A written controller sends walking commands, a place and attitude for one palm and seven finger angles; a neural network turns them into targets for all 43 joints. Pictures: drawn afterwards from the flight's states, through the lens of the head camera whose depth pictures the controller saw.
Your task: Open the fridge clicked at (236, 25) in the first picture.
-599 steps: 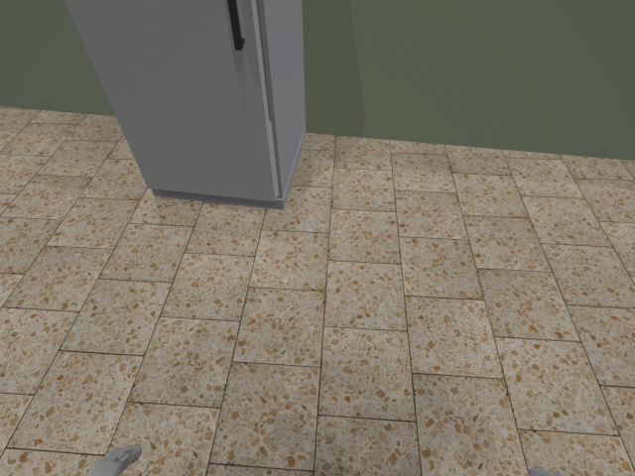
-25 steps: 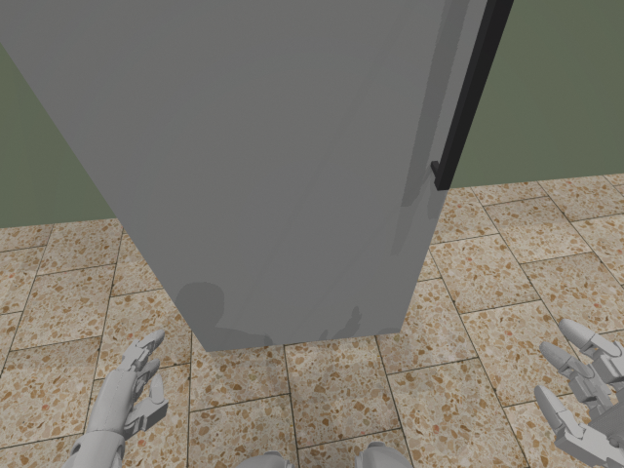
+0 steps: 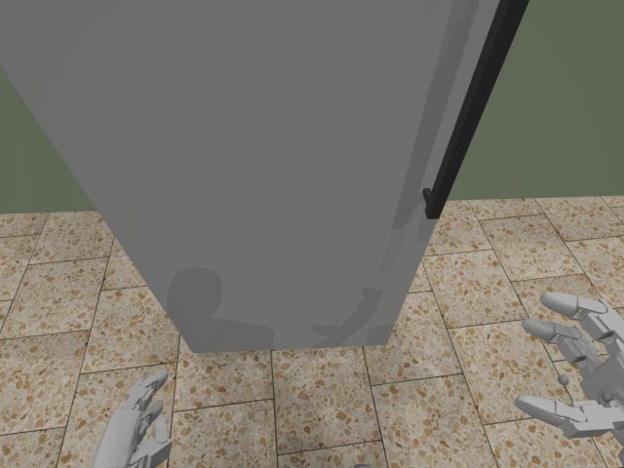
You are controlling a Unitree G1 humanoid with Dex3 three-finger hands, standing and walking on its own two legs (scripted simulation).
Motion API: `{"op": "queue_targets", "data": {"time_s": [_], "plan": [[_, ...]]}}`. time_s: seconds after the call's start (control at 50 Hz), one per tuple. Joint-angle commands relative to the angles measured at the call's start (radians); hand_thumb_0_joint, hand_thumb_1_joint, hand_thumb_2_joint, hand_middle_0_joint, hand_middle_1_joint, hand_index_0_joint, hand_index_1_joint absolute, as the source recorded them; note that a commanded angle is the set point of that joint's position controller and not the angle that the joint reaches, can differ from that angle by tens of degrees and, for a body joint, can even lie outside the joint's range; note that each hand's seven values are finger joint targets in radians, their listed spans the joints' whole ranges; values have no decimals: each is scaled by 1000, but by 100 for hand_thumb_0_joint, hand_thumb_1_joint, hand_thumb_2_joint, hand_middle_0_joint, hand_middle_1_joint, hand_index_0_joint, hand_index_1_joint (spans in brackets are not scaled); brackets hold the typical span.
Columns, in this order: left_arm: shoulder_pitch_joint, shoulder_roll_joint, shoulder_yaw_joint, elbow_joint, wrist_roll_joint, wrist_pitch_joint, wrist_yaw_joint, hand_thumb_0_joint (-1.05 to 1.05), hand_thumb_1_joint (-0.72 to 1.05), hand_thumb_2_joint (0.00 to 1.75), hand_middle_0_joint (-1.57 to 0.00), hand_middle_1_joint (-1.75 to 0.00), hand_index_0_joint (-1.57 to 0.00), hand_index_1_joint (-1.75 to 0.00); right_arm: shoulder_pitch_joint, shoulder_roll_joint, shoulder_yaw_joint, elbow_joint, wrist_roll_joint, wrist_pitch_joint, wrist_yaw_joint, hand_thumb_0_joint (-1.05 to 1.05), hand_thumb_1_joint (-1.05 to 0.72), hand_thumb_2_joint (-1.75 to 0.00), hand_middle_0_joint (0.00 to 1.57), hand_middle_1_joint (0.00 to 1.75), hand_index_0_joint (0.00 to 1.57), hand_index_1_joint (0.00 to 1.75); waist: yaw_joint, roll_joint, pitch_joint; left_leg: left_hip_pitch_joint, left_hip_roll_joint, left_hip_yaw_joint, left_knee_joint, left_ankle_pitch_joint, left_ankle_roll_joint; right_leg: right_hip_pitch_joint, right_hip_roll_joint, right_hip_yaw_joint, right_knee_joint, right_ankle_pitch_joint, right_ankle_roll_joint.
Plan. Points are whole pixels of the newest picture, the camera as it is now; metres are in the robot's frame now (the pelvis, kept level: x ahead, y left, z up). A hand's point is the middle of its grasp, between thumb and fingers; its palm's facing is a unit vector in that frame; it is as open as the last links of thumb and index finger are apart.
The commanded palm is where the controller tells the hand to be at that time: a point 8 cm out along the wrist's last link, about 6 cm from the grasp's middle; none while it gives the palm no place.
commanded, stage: raise the hand to about handle height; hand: right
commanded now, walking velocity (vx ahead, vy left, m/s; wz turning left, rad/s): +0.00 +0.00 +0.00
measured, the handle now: (475, 80) +0.51 -0.17 +0.24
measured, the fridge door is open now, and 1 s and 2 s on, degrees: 0 0 0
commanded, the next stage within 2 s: move the hooked fingers beside the handle in 1.10 s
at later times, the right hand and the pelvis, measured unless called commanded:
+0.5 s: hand out of the picture +0.24 -0.30 +0.16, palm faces +0.01 +1.00 -0.09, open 13.9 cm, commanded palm +0.21 -0.35 +0.16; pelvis -0.01 -0.03 +0.02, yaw -1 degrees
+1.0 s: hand out of the picture +0.26 -0.28 +0.16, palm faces +0.02 +1.00 -0.08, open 13.9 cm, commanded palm +0.23 -0.33 +0.17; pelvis -0.01 +0.00 +0.03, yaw -1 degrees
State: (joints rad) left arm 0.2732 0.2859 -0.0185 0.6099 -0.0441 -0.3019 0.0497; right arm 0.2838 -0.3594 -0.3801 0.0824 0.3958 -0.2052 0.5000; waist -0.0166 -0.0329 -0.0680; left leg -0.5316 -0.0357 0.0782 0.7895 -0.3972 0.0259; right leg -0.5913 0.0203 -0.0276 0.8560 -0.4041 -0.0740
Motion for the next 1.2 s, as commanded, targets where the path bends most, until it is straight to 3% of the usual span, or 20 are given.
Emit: {"op": "queue_targets", "data": {"time_s": [0.0, 0.02, 0.08, 0.18, 0.26, 0.3, 0.36, 0.4, 0.44, 0.52, 0.58, 0.62, 0.7, 0.72, 0.8, 0.86, 0.94, 0.98, 1.0, 1.18], "plan": [[-74, 131, 44, -164, 0, -86, 33, 0, 90, 90, -20, -30, -20, -30, -234, -314, -136, -359, 8, -92, -29, 0, 29, -39, 29, 107, 29, 107, -12, -89, -273, 102, 15, -30, -96, 249, 8, 268, -51, 115, -158, 340, 54], [-73, 122, 39, -163, 1, -88, 34, 0, 90, 90, -20, -30, -20, -30, -224, -299, -136, -373, 10, -103, -43, 0, 31, -38, 29, 108, 29, 108, -11, -104, -281, 99, 16, -20, -97, 246, 9, 302, -54, 124, -172, 359, 66], [-83, 118, 30, -153, -2, -81, 34, 0, 90, 90, -20, -30, -20, -30, -208, -279, -144, -319, 14, -97, -76, 0, 38, -35, 29, 112, 29, 112, -17, -122, -215, 81, 17, 0, -109, 207, 8, 316, -67, 155, -212, 352, 92], [-111, 124, 15, -159, -20, -50, 43, 0, 90, 90, -20, -30, -20, -30, -285, -242, -76, -149, -7, 55, -36, 0, 50, -30, 30, 120, 30, 120, -10, -123, -63, 71, 23, 5, -160, 132, 5, 274, -75, 188, -303, 180, 98], [-120, 125, 6, -182, -22, -38, 47, 0, 90, 90, -20, -30, -20, -30, -397, -272, -62, -165, -24, 138, -5, 0, 50, -30, 30, 120, 30, 120, -9, -70, -103, 103, 21, -2, -188, 134, 2, 318, -79, 212, -336, 147, 93], [-127, 122, 0, -185, -15, -37, 48, 0, 90, 90, -20, -30, -20, -30, -447, -314, -90, -207, -26, 135, -8, 0, 50, -30, 30, 120, 30, 120, -15, -81, -140, 123, 16, -10, -197, 149, 6, 360, -77, 210, -337, 172, 93], [-134, 116, -6, -182, -11, -40, 48, 0, 90, 90, -20, -30, -20, -30, -516, -355, -137, -267, -18, 99, -24, 0, 50, -30, 30, 120, 30, 120, -19, -111, -180, 127, 17, -9, -202, 156, 7, 441, -94, 253, -366, 187, 120], [-131, 118, -11, -166, -7, -39, 50, 0, 90, 90, -20, -30, -20, -30, -537, -380, -160, -248, -23, 90, -35, 0, 50, -30, 30, 120, 30, 120, -26, -136, -169, 134, 17, -15, -213, 161, 10, 460, -96, 258, -381, 191, 129], [-131, 113, -13, -156, -12, -33, 52, 0, 90, 90, -20, -30, -20, -30, -544, -362, -153, -193, -21, 102, -31, 0, 50, -30, 30, 120, 30, 120, -19, -146, -130, 137, 22, -13, -229, 156, 8, 451, -97, 258, -400, 172, 129], [-123, 119, -16, -144, -21, -15, 58, 0, 90, 90, -20, -30, -20, -30, -567, -355, -129, -40, -35, 180, 1, 0, 50, -30, 30, 120, 30, 120, -11, -59, -56, 160, 26, -10, -269, 151, 8, 382, -84, 228, -422, 126, 106], [-135, 123, -15, -153, -27, -14, 58, 0, 90, 90, -20, -30, -20, -30, -639, -375, -116, -37, -40, 215, 27, 0, 50, -30, 30, 120, 30, 120, -10, -76, -81, 172, 28, -15, -276, 146, 9, 394, -73, 220, -427, 106, 97], [-138, 118, -16, -164, -26, -15, 51, 0, 90, 90, -20, -30, -20, -30, -634, -365, -101, -72, -39, 213, 38, 0, 50, -30, 30, 120, 30, 120, -15, -110, -121, 185, 27, -18, -278, 166, 13, 433, -71, 215, -415, 157, 102], [-136, 117, -12, -167, -19, -21, 40, 0, 90, 90, -20, -30, -20, -30, -573, -393, -150, -101, -25, 178, 34, 0, 50, -30, 30, 120, 30, 120, -26, -44, -157, 208, 20, -19, -287, 191, 14, 445, -68, 201, -396, 203, 91], [-141, 119, -9, -169, -18, -23, 38, 0, 90, 90, -20, -30, -20, -30, -571, -409, -177, -119, -18, 169, 28, 0, 50, -30, 30, 120, 30, 120, -31, -60, -171, 220, 21, -19, -288, 202, 15, 443, -63, 191, -393, 227, 89], [-138, 118, -7, -159, -15, -20, 38, 0, 90, 90, -20, -30, -20, -30, -569, -424, -201, -121, -21, 158, 1, 0, 50, -30, 30, 120, 30, 120, -36, -87, -134, 226, 19, -17, -296, 213, 19, 428, -61, 164, -391, 254, 88], [-134, 114, -6, -160, -20, -18, 44, 0, 90, 90, -20, -30, -20, -30, -587, -390, -171, -123, -27, 163, -8, 0, 50, -30, 30, 120, 30, 120, -23, -138, -119, 220, 25, -19, -300, 212, 17, 427, -56, 150, -391, 252, 84], [-129, 114, -4, -159, -21, -17, 51, 0, 90, 90, -20, -30, -20, -30, -587, -375, -145, -106, -30, 170, 4, 0, 50, -30, 30, 120, 30, 120, -12, -74, -119, 226, 25, -30, -315, 221, 12, 421, -50, 133, -375, 249, 61], [-133, 114, -3, -156, -23, -20, 55, 0, 90, 90, -20, -30, -20, -30, -596, -377, -144, -113, -30, 166, 10, 0, 50, -30, 30, 120, 30, 120, -11, -86, -134, 228, 27, -34, -314, 222, 11, 428, -46, 129, -369, 248, 55], [-130, 113, -5, -154, -20, -17, 55, 0, 90, 90, -20, -30, -20, -30, -578, -384, -149, -94, -27, 167, 14, 0, 50, -30, 30, 120, 30, 120, -13, -47, -132, 241, 26, -41, -321, 236, 11, 416, -45, 118, -358, 261, 48], [-143, 110, 0, -154, -26, -19, 57, 0, 90, 90, -20, -30, -20, -30, -573, -393, -176, -79, -7, 160, 23, 0, 50, -30, 30, 120, 30, 120, -15, -41, -168, 273, 39, -68, -309, 315, -2, 386, -30, 86, -316, 298, 32]]}}
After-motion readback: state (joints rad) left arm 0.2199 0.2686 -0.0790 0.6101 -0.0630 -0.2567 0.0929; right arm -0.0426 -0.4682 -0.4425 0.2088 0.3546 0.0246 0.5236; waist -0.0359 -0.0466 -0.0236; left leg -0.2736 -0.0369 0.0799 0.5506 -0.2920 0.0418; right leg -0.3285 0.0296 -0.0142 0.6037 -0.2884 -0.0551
